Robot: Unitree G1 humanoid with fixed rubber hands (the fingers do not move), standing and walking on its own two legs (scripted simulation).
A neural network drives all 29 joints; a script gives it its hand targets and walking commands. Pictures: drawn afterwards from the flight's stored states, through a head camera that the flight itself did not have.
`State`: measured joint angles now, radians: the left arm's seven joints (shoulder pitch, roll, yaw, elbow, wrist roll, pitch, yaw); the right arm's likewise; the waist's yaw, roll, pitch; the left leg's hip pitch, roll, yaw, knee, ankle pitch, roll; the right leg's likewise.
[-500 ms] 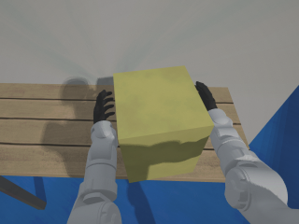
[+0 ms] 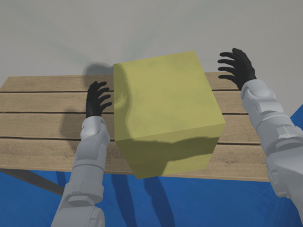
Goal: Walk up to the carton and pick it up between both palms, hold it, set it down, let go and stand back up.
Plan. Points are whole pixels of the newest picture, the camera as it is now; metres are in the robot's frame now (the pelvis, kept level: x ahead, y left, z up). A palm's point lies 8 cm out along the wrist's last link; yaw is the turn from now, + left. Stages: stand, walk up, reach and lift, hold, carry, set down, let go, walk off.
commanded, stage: set down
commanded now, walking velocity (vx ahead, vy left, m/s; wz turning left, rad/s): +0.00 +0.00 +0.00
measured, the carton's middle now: (163, 120) +0.39 +0.05 +0.05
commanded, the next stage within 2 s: none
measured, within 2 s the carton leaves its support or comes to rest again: neither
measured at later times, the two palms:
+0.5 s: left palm (76, 91) +0.37 +0.23 +0.18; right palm (259, 46) +0.47 -0.14 +0.22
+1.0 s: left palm (72, 100) +0.35 +0.23 +0.18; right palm (271, 64) +0.45 -0.17 +0.19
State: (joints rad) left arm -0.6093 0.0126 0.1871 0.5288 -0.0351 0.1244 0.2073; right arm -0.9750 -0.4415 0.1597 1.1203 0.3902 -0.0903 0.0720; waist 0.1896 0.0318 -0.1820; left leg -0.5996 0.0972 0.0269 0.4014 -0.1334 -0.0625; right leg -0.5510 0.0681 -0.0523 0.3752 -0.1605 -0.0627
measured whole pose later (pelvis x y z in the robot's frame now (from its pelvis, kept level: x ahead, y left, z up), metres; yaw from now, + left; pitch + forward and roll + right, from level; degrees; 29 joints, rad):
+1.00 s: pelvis -0.03 +0.00 +0.01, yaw +1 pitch +8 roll -1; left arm -0.76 0.12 0.15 0.31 -0.13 0.68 0.27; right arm -1.03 -0.54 0.14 1.00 0.47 0.28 0.15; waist 0.13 0.01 -0.09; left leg -0.41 0.07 -0.01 0.38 -0.10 -0.06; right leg -0.36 0.06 -0.05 0.37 -0.14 -0.06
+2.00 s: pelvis -0.02 -0.01 +0.01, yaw +0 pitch -2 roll +1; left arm -0.12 -0.01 0.13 -0.15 -0.01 0.62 0.22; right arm -0.31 -0.44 0.10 0.45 0.43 0.14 0.10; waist 0.04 -0.04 0.02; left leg -0.15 0.07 0.00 0.31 -0.12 -0.07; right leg -0.15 0.06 -0.01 0.38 -0.20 -0.07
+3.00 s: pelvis +0.01 +0.00 +0.01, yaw -2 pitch -3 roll +1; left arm 0.29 0.02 0.03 0.09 0.05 0.07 0.20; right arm 0.22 -0.34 0.09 0.37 0.31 -0.20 0.14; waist 0.05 -0.05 0.05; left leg -0.09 0.05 0.02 0.30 -0.16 -0.06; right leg -0.10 0.06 0.03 0.39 -0.23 -0.06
